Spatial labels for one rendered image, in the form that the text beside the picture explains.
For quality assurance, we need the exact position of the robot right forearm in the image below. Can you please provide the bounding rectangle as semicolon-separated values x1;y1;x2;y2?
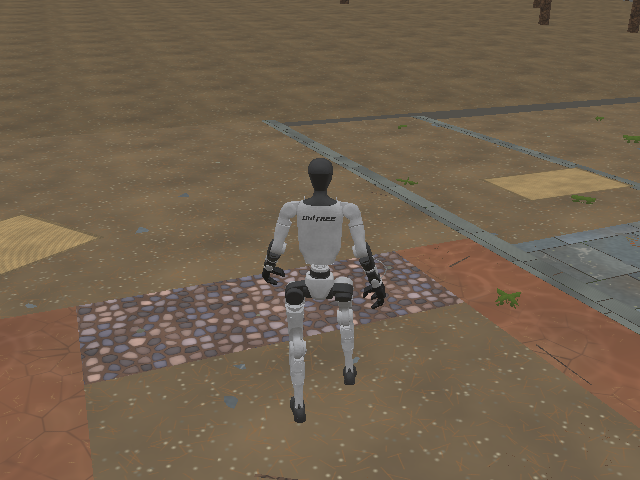
359;242;382;288

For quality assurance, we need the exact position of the left robot hand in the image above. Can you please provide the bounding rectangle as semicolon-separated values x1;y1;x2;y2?
262;267;285;285

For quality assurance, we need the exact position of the robot left forearm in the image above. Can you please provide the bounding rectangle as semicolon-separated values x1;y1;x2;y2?
264;239;281;271

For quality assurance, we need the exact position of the left robot upper arm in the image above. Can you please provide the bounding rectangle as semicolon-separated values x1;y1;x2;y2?
270;201;300;255

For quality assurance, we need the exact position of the robot right foot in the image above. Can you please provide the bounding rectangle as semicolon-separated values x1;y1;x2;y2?
343;365;357;385

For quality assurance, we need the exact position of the right robot hand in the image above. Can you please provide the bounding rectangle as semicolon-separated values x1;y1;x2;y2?
363;282;386;309

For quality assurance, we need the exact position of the robot left foot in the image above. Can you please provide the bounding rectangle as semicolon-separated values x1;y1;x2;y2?
290;396;306;423

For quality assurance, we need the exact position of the right robot upper arm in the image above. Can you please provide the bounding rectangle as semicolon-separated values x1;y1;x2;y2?
341;202;368;258

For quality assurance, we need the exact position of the robot foot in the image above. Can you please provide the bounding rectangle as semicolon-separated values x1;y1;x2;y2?
343;365;357;385
290;396;306;423

